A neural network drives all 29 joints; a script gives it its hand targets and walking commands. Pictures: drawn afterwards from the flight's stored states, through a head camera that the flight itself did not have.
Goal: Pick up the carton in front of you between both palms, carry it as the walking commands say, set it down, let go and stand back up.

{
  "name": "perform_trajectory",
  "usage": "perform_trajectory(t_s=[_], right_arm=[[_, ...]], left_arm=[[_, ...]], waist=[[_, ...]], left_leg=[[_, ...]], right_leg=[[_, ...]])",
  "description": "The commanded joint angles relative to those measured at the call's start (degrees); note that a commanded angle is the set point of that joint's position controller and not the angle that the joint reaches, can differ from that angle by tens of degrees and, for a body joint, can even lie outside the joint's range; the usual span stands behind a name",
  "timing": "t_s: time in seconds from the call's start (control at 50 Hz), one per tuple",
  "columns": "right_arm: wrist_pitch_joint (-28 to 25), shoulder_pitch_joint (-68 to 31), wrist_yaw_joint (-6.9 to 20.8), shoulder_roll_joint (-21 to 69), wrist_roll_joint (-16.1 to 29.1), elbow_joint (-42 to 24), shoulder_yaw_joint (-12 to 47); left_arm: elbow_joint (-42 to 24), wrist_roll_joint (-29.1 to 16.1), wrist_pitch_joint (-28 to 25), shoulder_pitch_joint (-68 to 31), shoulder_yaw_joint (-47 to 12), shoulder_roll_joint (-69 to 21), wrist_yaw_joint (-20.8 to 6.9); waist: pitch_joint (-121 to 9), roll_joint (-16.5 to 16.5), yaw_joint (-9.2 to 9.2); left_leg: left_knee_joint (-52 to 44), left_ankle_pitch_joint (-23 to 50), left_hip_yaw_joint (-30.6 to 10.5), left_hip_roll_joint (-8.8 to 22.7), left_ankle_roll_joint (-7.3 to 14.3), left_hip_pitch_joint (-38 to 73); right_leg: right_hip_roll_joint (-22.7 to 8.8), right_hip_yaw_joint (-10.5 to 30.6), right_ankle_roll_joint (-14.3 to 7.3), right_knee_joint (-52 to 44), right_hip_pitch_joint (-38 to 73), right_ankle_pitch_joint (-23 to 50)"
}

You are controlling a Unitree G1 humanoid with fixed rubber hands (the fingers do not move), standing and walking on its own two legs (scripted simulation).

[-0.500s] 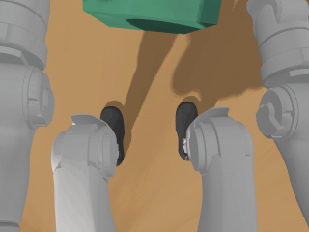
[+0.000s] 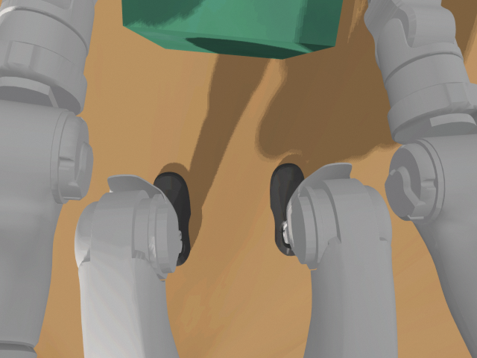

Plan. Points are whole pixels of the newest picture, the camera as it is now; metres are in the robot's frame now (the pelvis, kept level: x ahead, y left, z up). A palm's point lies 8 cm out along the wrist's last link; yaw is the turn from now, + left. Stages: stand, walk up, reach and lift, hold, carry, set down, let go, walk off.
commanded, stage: reach and lift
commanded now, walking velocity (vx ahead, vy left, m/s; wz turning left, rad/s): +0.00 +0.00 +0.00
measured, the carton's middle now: out of the picture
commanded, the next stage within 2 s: none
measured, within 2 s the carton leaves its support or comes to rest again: leaves its support in 0.44 s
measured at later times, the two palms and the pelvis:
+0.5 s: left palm out of the picture +0.57 +0.14 -0.16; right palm out of the picture +0.55 -0.16 -0.15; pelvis +0.00 +0.00 +0.00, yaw +1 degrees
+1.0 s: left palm out of the picture +0.51 +0.15 +0.05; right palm out of the picture +0.49 -0.15 +0.05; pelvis -0.01 +0.00 +0.11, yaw +2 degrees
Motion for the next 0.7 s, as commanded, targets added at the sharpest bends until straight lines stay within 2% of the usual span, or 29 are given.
perform_trajectory(t_s=[0.0, 0.06, 0.08, 0.14, 0.18, 0.24, 0.28, 0.34, 0.44, 0.48, 0.52, 0.58, 0.62, 0.68], right_arm=[[-0.8, -18.2, 0.3, -1.5, 0.4, -6.2, 1.3], [-0.2, -19.5, 0.8, 1.9, -2.7, -5.6, -0.4], [0.2, -23.5, 2.6, 11.6, -2.9, -7.1, 1.9], [2.9, -32.1, 9.9, 36.7, -5.4, -9.4, 5.0], [5.1, -33.2, 14.2, 45.3, -7.0, -11.4, 5.0], [7.5, -32.9, 17.5, 50.7, -7.1, -15.0, 5.8], [8.1, -31.7, 18.5, 53.9, -5.2, -16.7, 6.8], [8.3, -33.2, 18.8, 57.6, -2.0, -20.4, 9.6], [10.2, -36.0, 17.5, 63.6, 2.2, -33.3, 16.4], [11.4, -37.0, 16.9, 65.6, 2.2, -39.0, 18.7], [12.7, -37.2, 16.5, 66.0, 1.3, -43.1, 20.1], [14.7, -33.1, 16.9, 67.4, -1.7, -39.7, 20.1], [15.5, -29.4, 17.2, 68.8, -4.8, -34.8, 17.3], [16.7, -24.5, 17.7, 69.3, -12.6, -26.1, 8.5]], left_arm=[[-6.4, -1.1, -0.8, -20.4, -2.1, -0.5, -0.4], [-6.7, 0.7, -0.2, -21.8, -1.5, -4.8, -1.2], [-7.5, 0.3, 0.3, -25.1, -4.0, -15.2, -3.1], [-7.3, 3.1, 2.3, -29.2, -4.1, -40.9, -10.2], [-8.9, 4.8, 3.8, -27.0, -2.3, -50.9, -13.8], [-11.5, 5.3, 5.7, -25.1, -0.9, -56.9, -16.5], [-14.0, 4.6, 6.4, -25.5, -2.2, -59.3, -16.9], [-18.5, 2.3, 6.7, -26.5, -5.5, -64.2, -16.6], [-35.3, -1.2, 8.2, -30.2, -11.4, -71.0, -14.3], [-40.5, -0.2, 9.7, -29.9, -12.8, -74.4, -13.1], [-42.9, 1.5, 11.2, -27.5, -12.5, -75.3, -12.1], [-37.6, 4.6, 13.6, -20.4, -10.1, -77.3, -12.6], [-31.5, 6.7, 14.5, -16.8, -7.2, -79.5, -13.4], [-22.1, 12.6, 15.4, -13.3, 0.8, -80.9, -15.0]], waist=[[-69.5, 4.8, -1.92], [-67.5, 5.2, -2.56], [-66.9, 5.6, -2.67], [-62.3, 6.4, -2.18], [-59.8, 6.3, -2.05], [-60.2, 5.3, -2.47], [-63.0, 5.5, -2.02], [-73.6, 6.4, -2.25], [-109.7, 7.1, -2.03], [-121.7, 7.7, -0.95], [-125.3, 6.6, 0.20], [-113.5, 4.8, 0.91], [-101.4, 4.6, -0.04], [-83.2, 5.0, -2.05]], left_leg=[[-9.1, 17.2, 2.3, -1.2, -0.2, 34.4], [-9.3, 15.5, 2.7, -2.0, -0.5, 34.8], [-9.5, 15.4, 2.7, -2.4, -0.3, 34.9], [-8.4, 14.0, 3.2, -4.0, 0.4, 32.5], [-7.8, 13.4, 4.2, -4.8, 0.8, 30.6], [-7.6, 13.7, 5.0, -5.0, 1.8, 30.2], [-7.6, 14.6, 5.4, -5.1, 1.9, 30.6], [-7.0, 21.5, 5.4, -5.4, 1.9, 36.1], [-6.8, 40.4, 5.4, -6.5, 1.0, 57.0], [-7.9, 43.3, 6.0, -7.1, 0.7, 61.8], [-10.1, 41.2, 6.6, -7.6, 0.4, 60.9], [-14.2, 34.0, 7.5, -8.2, 0.2, 54.3], [-17.6, 24.9, 7.6, -8.4, 0.1, 45.6], [-22.9, 12.1, 7.0, -8.5, 0.2, 34.9]], right_leg=[[1.5, -3.6, 0.0, -8.7, 34.3, 20.4], [2.3, -4.0, -0.1, -9.0, 36.1, 18.8], [2.9, -4.1, -0.3, -9.2, 35.6, 18.5], [4.3, -4.6, -0.9, -7.8, 33.5, 16.3], [4.7, -5.1, -1.3, -7.2, 31.0, 14.7], [4.3, -5.8, -1.6, -7.1, 28.6, 14.6], [4.4, -5.8, -1.9, -6.7, 30.2, 16.5], [4.8, -6.3, -1.9, -5.6, 33.8, 22.8], [5.6, -7.6, -1.1, -6.4, 42.0, 36.4], [6.3, -7.8, -0.8, -7.5, 42.7, 37.7], [6.9, -7.7, -0.4, -9.5, 45.6, 36.3], [7.3, -7.8, 0.1, -13.8, 43.4, 30.4], [7.0, -7.4, -0.1, -17.1, 40.1, 23.4], [6.8, -6.9, -0.8, -22.3, 33.5, 12.6]])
